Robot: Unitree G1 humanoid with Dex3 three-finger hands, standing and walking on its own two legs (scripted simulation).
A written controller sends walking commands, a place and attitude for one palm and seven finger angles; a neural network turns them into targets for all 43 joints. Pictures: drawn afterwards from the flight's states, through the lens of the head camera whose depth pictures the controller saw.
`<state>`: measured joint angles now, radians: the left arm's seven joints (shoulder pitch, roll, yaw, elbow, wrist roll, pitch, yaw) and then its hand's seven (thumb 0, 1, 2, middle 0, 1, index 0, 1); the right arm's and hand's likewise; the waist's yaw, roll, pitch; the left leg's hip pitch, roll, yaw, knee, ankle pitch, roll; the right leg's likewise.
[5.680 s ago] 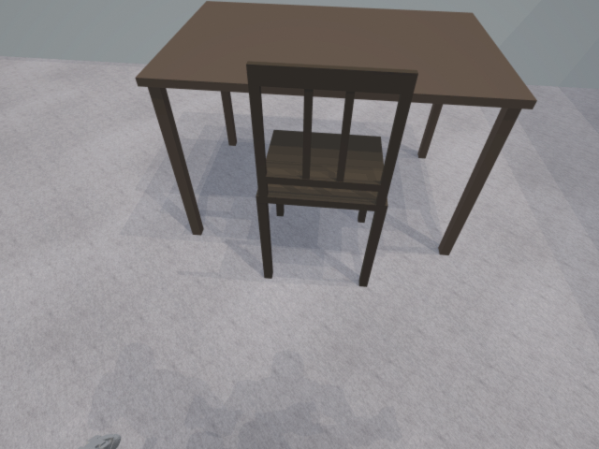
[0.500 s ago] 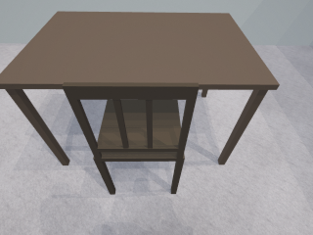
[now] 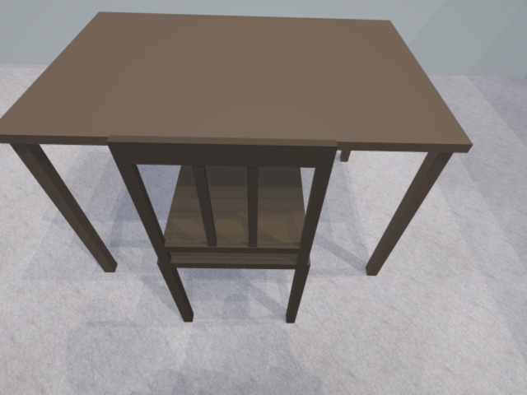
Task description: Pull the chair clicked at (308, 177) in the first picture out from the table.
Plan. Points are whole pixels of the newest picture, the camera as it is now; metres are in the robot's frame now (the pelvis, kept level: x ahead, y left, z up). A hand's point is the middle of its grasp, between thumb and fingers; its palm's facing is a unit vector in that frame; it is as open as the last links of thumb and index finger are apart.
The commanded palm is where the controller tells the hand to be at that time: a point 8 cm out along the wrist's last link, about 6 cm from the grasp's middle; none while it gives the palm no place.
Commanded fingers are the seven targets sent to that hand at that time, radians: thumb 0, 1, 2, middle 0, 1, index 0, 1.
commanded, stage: shuffle to correct the standing spot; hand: left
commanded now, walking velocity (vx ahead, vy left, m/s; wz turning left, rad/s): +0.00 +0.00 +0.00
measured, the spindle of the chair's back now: (206, 209) +0.50 +0.16 -0.08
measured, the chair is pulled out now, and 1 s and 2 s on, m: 0.00 0.00 0.00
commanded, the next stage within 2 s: come to a stop and stand still in 0.28 s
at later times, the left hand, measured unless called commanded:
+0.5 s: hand out of the picture -0.01 +0.13 -0.19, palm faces +0.07 -0.98 -0.19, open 7.4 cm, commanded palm none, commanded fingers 0.00 0.90 0.90 -0.20 -0.30 -0.20 -0.30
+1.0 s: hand out of the picture +0.09 +0.14 -0.18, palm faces +0.07 -0.97 -0.23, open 7.4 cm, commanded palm none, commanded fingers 0.00 0.90 0.90 -0.20 -0.30 -0.20 -0.30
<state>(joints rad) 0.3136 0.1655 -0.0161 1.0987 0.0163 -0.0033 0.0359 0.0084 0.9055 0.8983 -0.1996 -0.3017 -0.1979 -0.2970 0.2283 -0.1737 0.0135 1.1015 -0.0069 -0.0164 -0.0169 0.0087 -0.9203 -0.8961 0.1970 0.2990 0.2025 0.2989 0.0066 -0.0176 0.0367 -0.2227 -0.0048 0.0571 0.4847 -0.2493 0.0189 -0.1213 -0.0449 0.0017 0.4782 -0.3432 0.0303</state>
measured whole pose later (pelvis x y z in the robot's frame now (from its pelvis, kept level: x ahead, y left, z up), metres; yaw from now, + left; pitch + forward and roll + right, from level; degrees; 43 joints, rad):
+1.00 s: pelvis +0.06 -0.05 -0.01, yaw +2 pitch +0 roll +1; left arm 0.25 0.19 0.03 0.97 0.04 0.01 0.04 0.01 0.91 0.90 -0.20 -0.30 -0.20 -0.30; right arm 0.22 -0.16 -0.03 1.01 -0.01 0.02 -0.01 0.01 -0.92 -0.90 0.19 0.30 0.20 0.30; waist 0.02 -0.03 0.05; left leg -0.24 -0.01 0.06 0.65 -0.41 -0.01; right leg -0.33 -0.05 -0.06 0.57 -0.23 -0.01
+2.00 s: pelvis +0.03 -0.04 +0.00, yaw +2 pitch -1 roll +0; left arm 0.31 0.14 -0.01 1.07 0.02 -0.01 0.04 0.01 0.91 0.90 -0.20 -0.30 -0.20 -0.30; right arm 0.30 -0.15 0.02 1.09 -0.01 -0.02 -0.01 0.01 -0.91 -0.90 0.20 0.30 0.20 0.30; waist 0.00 0.00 0.03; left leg -0.19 -0.02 0.07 0.46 -0.26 0.03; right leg -0.23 -0.03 -0.04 0.48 -0.24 0.00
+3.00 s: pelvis +0.01 -0.07 -0.07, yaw +3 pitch +11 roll +1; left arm 0.46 0.14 0.07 0.20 -0.16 -0.53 -0.23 0.01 0.62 0.77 -0.18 -0.26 -0.17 -0.25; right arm 0.12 -0.27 -0.07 0.50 0.01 -0.23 0.02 0.01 -0.91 -0.90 0.20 0.30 0.20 0.30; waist 0.00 -0.08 -0.12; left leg -0.74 0.02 0.04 1.05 -0.50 0.00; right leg -0.77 -0.03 -0.07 1.06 -0.48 -0.04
